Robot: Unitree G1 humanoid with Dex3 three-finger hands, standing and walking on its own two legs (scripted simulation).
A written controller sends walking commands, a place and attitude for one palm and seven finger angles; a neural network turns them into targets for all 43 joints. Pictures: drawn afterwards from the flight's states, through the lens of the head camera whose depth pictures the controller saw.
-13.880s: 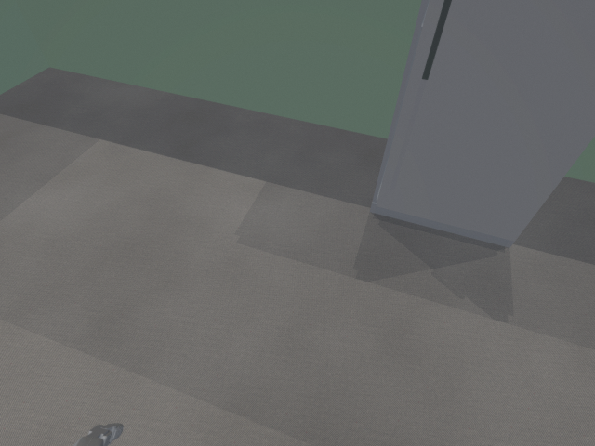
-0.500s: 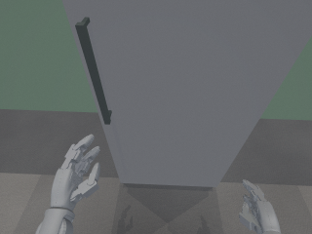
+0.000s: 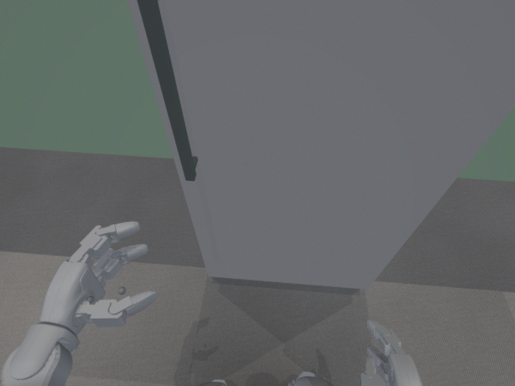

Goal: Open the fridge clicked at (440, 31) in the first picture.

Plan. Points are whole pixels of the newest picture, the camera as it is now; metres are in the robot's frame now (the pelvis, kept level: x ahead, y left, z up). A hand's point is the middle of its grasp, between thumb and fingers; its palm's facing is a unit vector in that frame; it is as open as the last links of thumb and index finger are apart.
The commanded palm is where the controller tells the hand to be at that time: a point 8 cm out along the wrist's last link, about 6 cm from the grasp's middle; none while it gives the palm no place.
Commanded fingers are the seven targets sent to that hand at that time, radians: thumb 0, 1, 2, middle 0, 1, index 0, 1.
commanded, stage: raise the hand to about handle height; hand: left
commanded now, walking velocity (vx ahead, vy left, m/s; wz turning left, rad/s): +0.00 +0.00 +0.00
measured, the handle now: (177, 103) +0.51 +0.16 +0.16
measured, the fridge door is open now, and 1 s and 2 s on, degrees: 0 0 0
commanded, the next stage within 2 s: move the hooked fingers beside the handle in 1.28 s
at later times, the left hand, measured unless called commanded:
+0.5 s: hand (40, 244) +0.27 +0.28 +0.13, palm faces +0.04 -1.00 -0.06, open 13.7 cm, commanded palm +0.23 +0.33 +0.13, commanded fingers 0.00 -0.50 0.30 -0.30 -1.20 -0.30 -1.20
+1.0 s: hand (34, 215) +0.29 +0.29 +0.15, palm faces -0.03 -1.00 -0.07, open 14.0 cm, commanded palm +0.26 +0.34 +0.16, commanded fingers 0.00 -0.50 0.30 -0.30 -1.20 -0.30 -1.20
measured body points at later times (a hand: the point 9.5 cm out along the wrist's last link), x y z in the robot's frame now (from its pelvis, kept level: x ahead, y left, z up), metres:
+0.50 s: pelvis +0.02 +0.03 +0.02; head +0.03 +0.03 +0.47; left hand +0.26 +0.34 +0.13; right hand +0.22 -0.20 -0.03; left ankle +0.00 +0.09 -0.70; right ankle +0.05 -0.08 -0.70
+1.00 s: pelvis +0.02 +0.02 +0.03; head +0.04 +0.02 +0.48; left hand +0.29 +0.34 +0.16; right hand +0.19 -0.22 -0.04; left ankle +0.00 +0.09 -0.70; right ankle +0.05 -0.08 -0.70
